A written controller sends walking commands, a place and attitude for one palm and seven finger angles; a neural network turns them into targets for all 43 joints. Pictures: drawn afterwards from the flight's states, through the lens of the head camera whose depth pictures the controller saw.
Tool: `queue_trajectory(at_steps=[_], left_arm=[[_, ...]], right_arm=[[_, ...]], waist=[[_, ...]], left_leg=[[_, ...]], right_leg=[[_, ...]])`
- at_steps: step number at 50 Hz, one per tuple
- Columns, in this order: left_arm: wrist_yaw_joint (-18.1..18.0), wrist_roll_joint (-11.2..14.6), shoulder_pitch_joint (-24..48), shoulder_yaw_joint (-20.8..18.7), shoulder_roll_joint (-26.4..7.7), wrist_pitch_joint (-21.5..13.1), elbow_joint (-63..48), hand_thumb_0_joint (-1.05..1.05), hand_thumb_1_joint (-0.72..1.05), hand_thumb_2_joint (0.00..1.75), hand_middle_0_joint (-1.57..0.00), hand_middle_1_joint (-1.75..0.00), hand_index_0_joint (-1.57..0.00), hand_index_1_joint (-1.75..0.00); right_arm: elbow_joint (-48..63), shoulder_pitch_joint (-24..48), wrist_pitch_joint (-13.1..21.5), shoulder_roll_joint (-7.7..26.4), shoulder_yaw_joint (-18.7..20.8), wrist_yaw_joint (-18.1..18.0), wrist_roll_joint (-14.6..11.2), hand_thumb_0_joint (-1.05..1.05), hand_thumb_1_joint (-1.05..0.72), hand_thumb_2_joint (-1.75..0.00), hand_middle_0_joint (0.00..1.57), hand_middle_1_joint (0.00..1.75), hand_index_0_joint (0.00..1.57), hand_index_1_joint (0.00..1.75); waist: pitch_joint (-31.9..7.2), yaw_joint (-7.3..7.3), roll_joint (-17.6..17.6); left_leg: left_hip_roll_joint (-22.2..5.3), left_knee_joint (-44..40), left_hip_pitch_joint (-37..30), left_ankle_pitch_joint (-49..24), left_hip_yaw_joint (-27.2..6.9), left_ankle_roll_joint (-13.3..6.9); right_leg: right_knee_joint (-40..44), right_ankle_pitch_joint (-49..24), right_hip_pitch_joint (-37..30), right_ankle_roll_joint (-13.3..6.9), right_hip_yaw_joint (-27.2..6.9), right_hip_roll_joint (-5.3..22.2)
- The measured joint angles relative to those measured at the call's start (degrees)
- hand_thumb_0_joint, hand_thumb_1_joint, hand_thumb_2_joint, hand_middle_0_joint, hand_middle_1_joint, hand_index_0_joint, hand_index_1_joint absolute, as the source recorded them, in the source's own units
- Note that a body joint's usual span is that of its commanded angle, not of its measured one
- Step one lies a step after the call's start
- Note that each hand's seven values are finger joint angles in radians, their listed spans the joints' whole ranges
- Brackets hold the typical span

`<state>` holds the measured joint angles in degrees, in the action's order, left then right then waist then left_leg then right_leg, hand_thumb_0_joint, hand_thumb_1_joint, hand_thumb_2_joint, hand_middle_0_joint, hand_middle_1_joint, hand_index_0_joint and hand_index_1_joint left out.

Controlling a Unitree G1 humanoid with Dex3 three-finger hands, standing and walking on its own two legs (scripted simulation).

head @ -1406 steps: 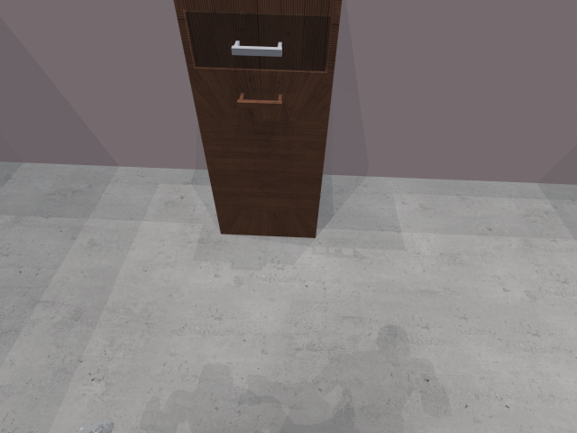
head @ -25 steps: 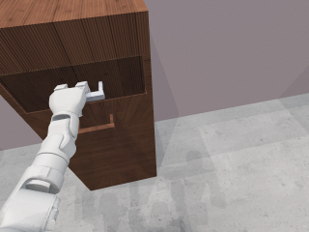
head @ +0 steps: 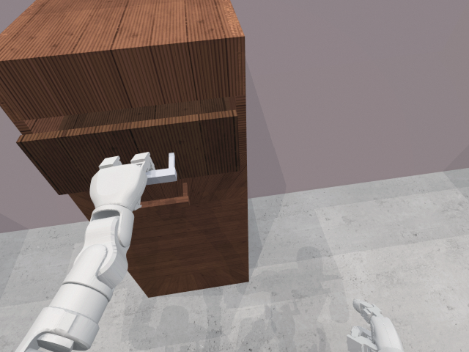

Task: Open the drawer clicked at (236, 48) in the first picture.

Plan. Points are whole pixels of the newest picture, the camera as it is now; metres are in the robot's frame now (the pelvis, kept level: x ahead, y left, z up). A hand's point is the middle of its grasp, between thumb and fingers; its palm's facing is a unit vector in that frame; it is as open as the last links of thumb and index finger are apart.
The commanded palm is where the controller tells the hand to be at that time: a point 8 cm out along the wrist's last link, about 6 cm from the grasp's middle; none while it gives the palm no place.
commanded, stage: pull the drawer open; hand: left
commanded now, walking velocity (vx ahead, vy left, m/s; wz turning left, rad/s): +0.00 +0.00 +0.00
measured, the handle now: (140, 170) +0.41 +0.21 +0.09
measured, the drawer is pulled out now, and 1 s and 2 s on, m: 0.06 0.18 0.29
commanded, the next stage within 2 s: none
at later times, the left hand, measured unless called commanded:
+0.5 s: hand (129, 231) +0.30 +0.20 +0.07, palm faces +0.06 -0.14 -0.99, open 5.4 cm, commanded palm +0.25 +0.22 +0.13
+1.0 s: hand (125, 266) +0.24 +0.19 +0.07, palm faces +0.07 -0.16 -0.99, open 5.5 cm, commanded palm +0.19 +0.21 +0.13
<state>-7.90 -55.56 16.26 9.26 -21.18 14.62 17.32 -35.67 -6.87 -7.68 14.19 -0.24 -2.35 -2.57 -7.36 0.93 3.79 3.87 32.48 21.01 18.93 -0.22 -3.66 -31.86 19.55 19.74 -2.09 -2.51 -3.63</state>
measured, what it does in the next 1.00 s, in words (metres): stands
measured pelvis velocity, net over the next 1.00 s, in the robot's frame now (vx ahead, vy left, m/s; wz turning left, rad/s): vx -0.02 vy -0.02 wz -0.02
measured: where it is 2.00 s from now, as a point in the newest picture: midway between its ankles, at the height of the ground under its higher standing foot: outside the picture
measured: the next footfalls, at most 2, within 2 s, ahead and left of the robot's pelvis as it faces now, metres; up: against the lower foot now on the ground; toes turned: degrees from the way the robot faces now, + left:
none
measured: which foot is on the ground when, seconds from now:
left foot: down 0.00-1.00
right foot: down 0.00-1.00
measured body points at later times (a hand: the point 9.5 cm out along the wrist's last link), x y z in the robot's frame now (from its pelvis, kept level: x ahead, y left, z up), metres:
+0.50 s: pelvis -0.01 -0.01 +0.00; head -0.01 -0.04 +0.45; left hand +0.29 +0.20 +0.12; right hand +0.19 -0.24 -0.10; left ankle -0.03 +0.08 -0.73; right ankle -0.04 -0.10 -0.73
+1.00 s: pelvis -0.02 -0.02 +0.00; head -0.04 -0.06 +0.45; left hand +0.23 +0.19 +0.12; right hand +0.20 -0.23 -0.09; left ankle -0.03 +0.08 -0.73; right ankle -0.04 -0.10 -0.73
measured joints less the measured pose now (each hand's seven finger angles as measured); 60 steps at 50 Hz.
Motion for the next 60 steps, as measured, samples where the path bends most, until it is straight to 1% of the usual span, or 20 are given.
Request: queue_trajectory(at_steps=[5, 11, 15, 21, 32, 43, 46, 52, 60], left_arm=[[0.29, 0.22, -3.05, -0.01, -0.12, 0.09, -3.41, 0.02, 0.77, 0.80, -0.35, -1.35, -0.41, -1.35], [0.47, 1.04, -8.31, -0.75, -0.43, 0.22, -8.77, 0.02, 0.76, 0.79, -0.34, -1.35, -0.41, -1.35], [0.06, 1.05, -11.30, -0.38, -0.41, 0.75, -12.02, 0.02, 0.76, 0.80, -0.35, -1.35, -0.41, -1.35], [-0.42, 1.14, -13.85, 0.40, -0.35, 1.20, -14.60, 0.02, 0.76, 0.80, -0.35, -1.35, -0.41, -1.35], [-0.61, 1.49, -19.27, 0.39, -0.23, 1.29, -18.88, 0.03, 0.75, 0.80, -0.35, -1.35, -0.41, -1.35], [-1.05, 0.95, -22.91, 1.55, 0.06, 1.04, -22.10, 0.03, 0.75, 0.81, -0.36, -1.35, -0.41, -1.35], [-1.03, 1.16, -24.06, 1.32, 0.03, 0.70, -22.89, 0.03, 0.74, 0.80, -0.36, -1.35, -0.41, -1.35], [-1.13, 1.56, -28.26, 0.39, 0.03, 0.16, -26.30, 0.03, 0.74, 0.79, -0.36, -1.34, -0.41, -1.35], [-1.97, 0.95, -32.24, 1.09, 0.07, 0.00, -29.73, 0.03, 0.74, 0.80, -0.36, -1.35, -0.41, -1.35]], right_arm=[[-0.10, 0.86, -0.41, -0.43, -0.53, -0.13, 0.14, 0.01, -0.90, -0.90, 0.20, 0.30, 0.20, 0.30], [-0.13, 1.06, -0.57, -0.61, -0.67, 0.26, 0.34, 0.01, -0.90, -0.90, 0.20, 0.30, 0.20, 0.30], [-0.33, 0.95, -0.47, -0.35, -0.56, 0.42, 0.32, 0.01, -0.90, -0.90, 0.20, 0.30, 0.20, 0.30], [-1.15, 1.23, -0.46, -0.06, -0.43, 0.31, 0.40, 0.01, -0.90, -0.90, 0.20, 0.30, 0.20, 0.30], [-0.61, 2.07, 0.14, -0.45, -0.61, 0.64, 0.56, 0.01, -0.90, -0.90, 0.20, 0.30, 0.20, 0.30], [-0.76, 2.80, 0.64, -0.54, -0.81, 0.81, 0.76, 0.01, -0.90, -0.90, 0.20, 0.30, 0.20, 0.30], [-0.85, 3.07, 0.72, -0.73, -0.95, 0.89, 0.85, 0.01, -0.90, -0.90, 0.20, 0.30, 0.20, 0.30], [-0.31, 3.21, 0.86, -1.06, -1.11, 1.65, 1.00, 0.01, -0.90, -0.90, 0.20, 0.30, 0.20, 0.30], [-0.28, 3.17, 0.95, -0.54, -0.79, 2.15, 1.20, 0.01, -0.90, -0.90, 0.20, 0.30, 0.20, 0.30]], waist=[[0.25, 0.37, 0.00], [0.43, 0.34, 0.25], [0.77, 0.51, 0.36], [1.19, 1.00, 0.44], [1.39, 1.14, 0.74], [1.83, 2.28, 0.99], [1.84, 2.45, 1.07], [1.75, 2.31, 1.05], [1.88, 2.90, 1.29]], left_leg=[[-0.16, -0.29, -0.98, 0.06, 0.04, 0.18], [-0.40, -0.91, -2.14, -0.05, 0.44, 0.36], [-0.44, -1.13, -2.70, -0.13, 0.52, 0.41], [-0.46, -1.26, -3.36, -0.41, 0.50, 0.54], [-0.69, -1.69, -4.64, -0.95, 0.74, 0.86], [-0.77, -1.61, -5.24, -1.39, 0.30, 1.20], [-0.87, -1.76, -5.48, -1.52, 0.36, 1.31], [-1.13, -1.97, -5.85, -1.62, 0.65, 1.53], [-1.23, -1.48, -5.79, -1.57, 0.56, 1.65]], right_leg=[[0.22, 0.02, -0.90, -0.18, -0.07, -0.15], [0.64, -0.17, -1.83, -0.30, -0.52, -0.37], [0.66, -0.22, -2.28, -0.37, -0.61, -0.41], [0.54, -0.36, -2.82, -0.51, -0.57, -0.42], [0.46, -0.78, -3.78, -0.80, -0.77, -0.63], [0.29, -1.05, -4.43, -1.12, -0.29, -0.71], [0.33, -1.17, -4.58, -1.21, -0.35, -0.80], [0.35, -1.35, -4.77, -1.38, -0.64, -1.05], [-0.07, -1.30, -4.75, -1.52, -0.50, -1.16]])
